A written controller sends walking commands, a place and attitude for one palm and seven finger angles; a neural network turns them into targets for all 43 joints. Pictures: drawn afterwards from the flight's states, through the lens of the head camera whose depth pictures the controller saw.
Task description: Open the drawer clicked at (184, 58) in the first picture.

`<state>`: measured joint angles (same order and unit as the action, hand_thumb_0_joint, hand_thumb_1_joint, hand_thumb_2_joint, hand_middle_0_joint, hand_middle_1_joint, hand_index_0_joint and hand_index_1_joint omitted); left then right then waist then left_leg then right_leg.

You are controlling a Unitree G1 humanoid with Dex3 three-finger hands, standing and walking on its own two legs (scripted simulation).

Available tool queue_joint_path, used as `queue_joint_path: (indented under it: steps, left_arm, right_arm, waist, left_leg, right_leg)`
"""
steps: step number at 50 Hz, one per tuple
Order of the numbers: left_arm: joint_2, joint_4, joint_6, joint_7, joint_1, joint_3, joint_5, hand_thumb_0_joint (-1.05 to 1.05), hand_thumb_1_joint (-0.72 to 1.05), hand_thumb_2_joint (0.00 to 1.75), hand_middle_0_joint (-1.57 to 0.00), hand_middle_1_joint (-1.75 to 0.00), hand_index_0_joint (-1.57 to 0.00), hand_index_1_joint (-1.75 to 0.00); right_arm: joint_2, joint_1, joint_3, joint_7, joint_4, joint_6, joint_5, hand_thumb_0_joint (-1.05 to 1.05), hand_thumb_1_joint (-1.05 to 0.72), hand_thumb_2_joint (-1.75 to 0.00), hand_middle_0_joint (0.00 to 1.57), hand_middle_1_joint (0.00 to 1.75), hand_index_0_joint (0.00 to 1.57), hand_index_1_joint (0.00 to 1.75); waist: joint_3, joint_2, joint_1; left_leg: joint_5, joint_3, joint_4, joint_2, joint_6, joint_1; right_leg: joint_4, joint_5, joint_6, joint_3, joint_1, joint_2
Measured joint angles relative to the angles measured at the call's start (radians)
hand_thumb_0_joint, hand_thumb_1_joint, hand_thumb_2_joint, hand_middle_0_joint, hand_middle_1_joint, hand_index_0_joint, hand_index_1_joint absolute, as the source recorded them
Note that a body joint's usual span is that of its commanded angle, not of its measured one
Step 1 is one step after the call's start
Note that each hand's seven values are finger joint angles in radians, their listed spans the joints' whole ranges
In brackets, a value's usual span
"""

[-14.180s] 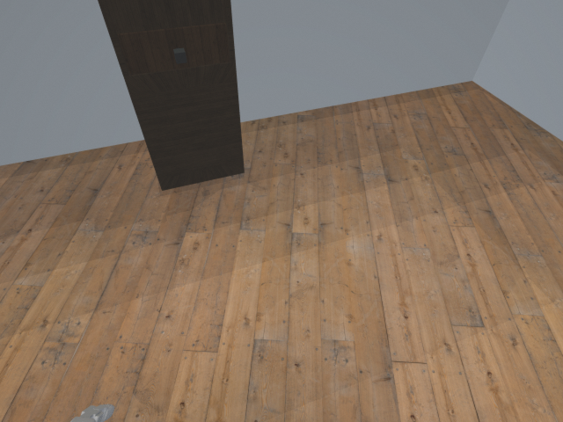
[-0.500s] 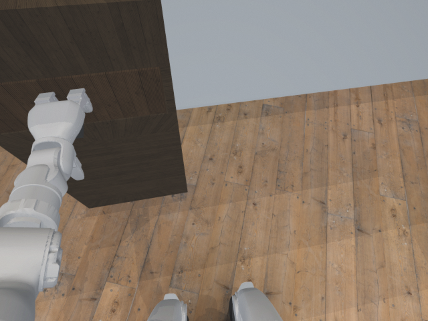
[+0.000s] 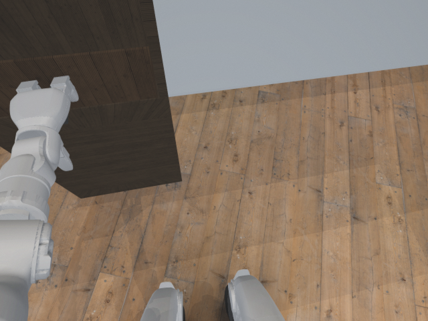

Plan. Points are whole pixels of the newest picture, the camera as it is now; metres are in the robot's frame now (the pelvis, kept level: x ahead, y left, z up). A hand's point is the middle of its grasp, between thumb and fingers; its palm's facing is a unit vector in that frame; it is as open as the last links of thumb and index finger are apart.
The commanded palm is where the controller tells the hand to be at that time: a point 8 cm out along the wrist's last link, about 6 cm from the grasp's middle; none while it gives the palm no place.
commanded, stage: lower the fingers behind the handle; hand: left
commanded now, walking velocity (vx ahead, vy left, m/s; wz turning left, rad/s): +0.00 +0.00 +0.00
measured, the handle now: (53, 103) +0.53 +0.28 +0.00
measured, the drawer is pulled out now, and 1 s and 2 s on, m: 0.00 0.00 0.09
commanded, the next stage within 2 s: close the thumb around the handle in 0.26 s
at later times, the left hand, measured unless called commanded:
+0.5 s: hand (57, 127) +0.49 +0.27 -0.02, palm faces -0.09 -0.02 -1.00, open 13.4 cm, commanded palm +0.48 +0.26 +0.04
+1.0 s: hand (56, 129) +0.48 +0.27 -0.01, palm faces -0.06 -0.02 -1.00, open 7.3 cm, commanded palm +0.47 +0.27 +0.04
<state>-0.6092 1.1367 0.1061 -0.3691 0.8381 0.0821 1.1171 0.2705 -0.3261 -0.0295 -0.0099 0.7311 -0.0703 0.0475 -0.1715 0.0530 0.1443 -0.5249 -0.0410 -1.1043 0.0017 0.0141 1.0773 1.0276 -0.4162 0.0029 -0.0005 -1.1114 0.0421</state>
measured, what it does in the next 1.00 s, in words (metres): stands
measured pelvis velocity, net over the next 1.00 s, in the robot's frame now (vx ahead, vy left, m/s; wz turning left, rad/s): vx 0.00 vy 0.00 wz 0.00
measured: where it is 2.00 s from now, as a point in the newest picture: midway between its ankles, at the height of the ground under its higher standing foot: outside the picture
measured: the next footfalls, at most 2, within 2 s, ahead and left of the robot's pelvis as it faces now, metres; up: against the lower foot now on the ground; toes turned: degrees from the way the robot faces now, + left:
none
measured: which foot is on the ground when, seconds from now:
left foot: down 0.00-1.00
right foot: down 0.00-1.00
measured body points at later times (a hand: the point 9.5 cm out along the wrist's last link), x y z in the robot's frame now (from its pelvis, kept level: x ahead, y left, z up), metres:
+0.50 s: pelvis +0.00 +0.00 +0.00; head +0.15 +0.01 +0.42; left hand +0.49 +0.27 +0.04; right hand +0.01 -0.27 -0.12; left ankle -0.02 +0.11 -0.65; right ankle +0.02 -0.12 -0.65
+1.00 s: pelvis +0.00 +0.00 +0.00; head +0.15 +0.01 +0.43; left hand +0.48 +0.27 +0.04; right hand +0.01 -0.27 -0.12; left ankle -0.02 +0.11 -0.65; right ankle +0.02 -0.12 -0.65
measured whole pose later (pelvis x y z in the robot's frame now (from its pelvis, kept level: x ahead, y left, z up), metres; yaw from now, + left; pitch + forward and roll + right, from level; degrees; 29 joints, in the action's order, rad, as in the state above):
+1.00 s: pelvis +0.00 +0.00 +0.00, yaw +0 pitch +28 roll -3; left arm -0.57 1.12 0.09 -0.42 0.81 0.07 1.12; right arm 0.26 -0.31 -0.03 0.00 0.74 -0.07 0.05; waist -0.17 0.05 0.13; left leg -0.52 -0.04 -1.10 0.01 0.02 1.05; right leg 1.01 -0.41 0.01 0.00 -1.08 0.04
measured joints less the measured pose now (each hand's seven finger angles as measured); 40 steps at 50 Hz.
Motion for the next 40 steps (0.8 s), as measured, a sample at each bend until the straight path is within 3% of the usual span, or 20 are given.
queue_joint_path:
  steps: [7, 14, 23, 30, 40]
  left_arm:
    - [-0.001, -0.018, 0.024, -0.020, -0.011, 0.001, 0.007, 0.00, -0.49, 0.30, -0.32, -1.20, -0.31, -1.20]
    - [0.026, -0.016, -0.007, -0.049, -0.007, -0.011, 0.003, 0.00, -0.49, 0.30, -0.32, -1.20, -0.31, -1.20]
    - [0.024, 0.009, -0.031, -0.027, 0.006, -0.018, 0.000, 0.00, -0.46, 0.32, -0.32, -1.20, -0.32, -1.20]
    - [0.021, -0.015, -0.003, -0.016, -0.015, -0.011, 0.000, 0.00, -0.24, 0.41, -0.34, -1.23, -0.33, -1.22]
    - [0.032, -0.032, 0.003, -0.048, -0.035, -0.003, 0.004, 0.00, 0.26, 0.63, -0.37, -1.28, -0.36, -1.28]
  right_arm:
    - [-0.001, 0.001, -0.002, 0.001, -0.001, 0.003, -0.001, 0.00, -0.91, -0.90, 0.20, 0.30, 0.21, 0.30]
    - [-0.005, 0.007, -0.006, 0.011, 0.008, 0.004, 0.001, 0.00, -0.91, -0.90, 0.20, 0.30, 0.21, 0.30]
    - [-0.009, 0.009, 0.004, 0.008, 0.002, 0.003, -0.002, 0.00, -0.91, -0.90, 0.20, 0.30, 0.21, 0.30]
    - [-0.004, -0.006, -0.003, 0.005, 0.002, 0.004, 0.001, 0.00, -0.91, -0.90, 0.20, 0.30, 0.21, 0.30]
    - [-0.004, 0.000, -0.006, 0.013, 0.011, -0.003, 0.002, 0.00, -0.91, -0.90, 0.20, 0.30, 0.21, 0.30]
  waist:
    - [0.000, 0.000, -0.004]
    - [-0.002, 0.005, -0.011]
    - [0.003, 0.002, 0.001]
    - [-0.001, 0.004, -0.005]
    - [-0.003, 0.002, -0.013]
  left_leg:
    - [-0.006, -0.003, -0.018, 0.001, 0.001, 0.015]
    - [-0.005, -0.006, -0.021, 0.005, 0.003, 0.016]
    - [0.002, -0.004, -0.002, 0.005, 0.005, -0.007]
    - [-0.001, -0.002, -0.001, 0.003, 0.005, -0.009]
    - [-0.005, -0.001, -0.006, 0.003, 0.006, -0.012]
  right_leg:
    - [0.015, -0.005, 0.001, -0.003, -0.012, -0.001]
    - [0.014, -0.005, 0.004, -0.006, -0.009, -0.005]
    - [-0.006, 0.003, 0.005, -0.004, 0.014, -0.005]
    - [-0.008, 0.002, 0.006, -0.002, 0.015, -0.003]
    - [-0.002, -0.003, 0.006, 0.000, 0.017, -0.003]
